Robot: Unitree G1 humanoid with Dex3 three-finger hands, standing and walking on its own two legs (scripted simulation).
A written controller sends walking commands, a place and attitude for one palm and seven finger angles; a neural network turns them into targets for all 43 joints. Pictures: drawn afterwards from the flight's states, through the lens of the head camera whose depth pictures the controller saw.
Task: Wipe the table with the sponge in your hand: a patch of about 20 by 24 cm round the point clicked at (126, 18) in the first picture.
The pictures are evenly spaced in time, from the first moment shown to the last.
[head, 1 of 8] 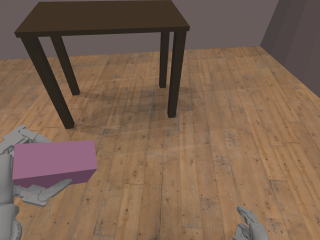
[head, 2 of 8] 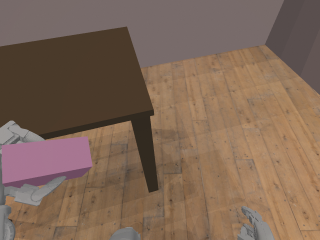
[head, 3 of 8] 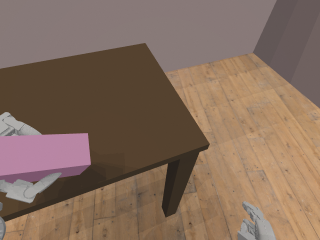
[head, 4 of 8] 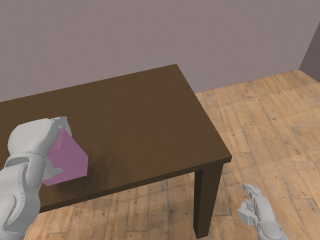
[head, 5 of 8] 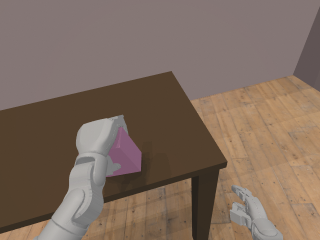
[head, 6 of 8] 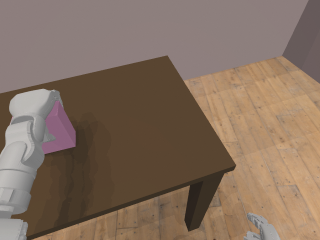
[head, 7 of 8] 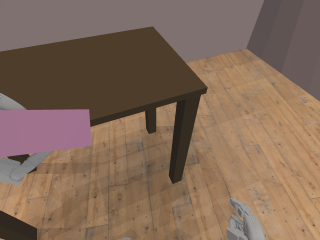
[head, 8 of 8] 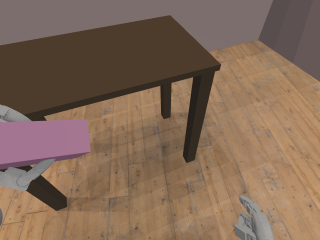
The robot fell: no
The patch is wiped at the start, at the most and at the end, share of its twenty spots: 0.00 1.00 1.00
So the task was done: yes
